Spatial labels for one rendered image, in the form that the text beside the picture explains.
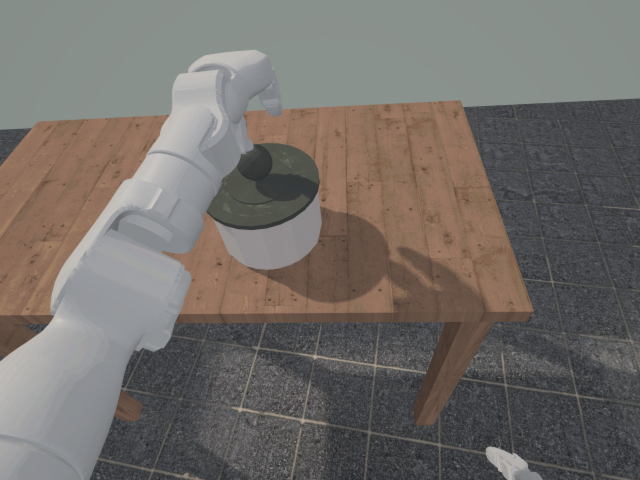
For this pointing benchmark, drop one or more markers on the left robot hand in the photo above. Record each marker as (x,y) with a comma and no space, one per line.
(260,78)

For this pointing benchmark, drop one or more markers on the table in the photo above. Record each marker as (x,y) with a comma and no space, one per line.
(411,231)

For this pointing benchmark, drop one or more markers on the right robot hand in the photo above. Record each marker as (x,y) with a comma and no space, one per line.
(512,466)

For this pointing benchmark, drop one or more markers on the lid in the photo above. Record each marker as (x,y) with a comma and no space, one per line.
(283,194)

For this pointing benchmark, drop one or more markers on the robot left upper arm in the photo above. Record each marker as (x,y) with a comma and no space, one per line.
(59,391)

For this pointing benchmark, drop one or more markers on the knob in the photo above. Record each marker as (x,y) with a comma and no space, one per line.
(255,164)

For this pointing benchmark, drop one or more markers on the pot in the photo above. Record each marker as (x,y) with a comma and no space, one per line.
(275,247)

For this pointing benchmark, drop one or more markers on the left robot forearm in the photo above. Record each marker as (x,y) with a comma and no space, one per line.
(164,203)

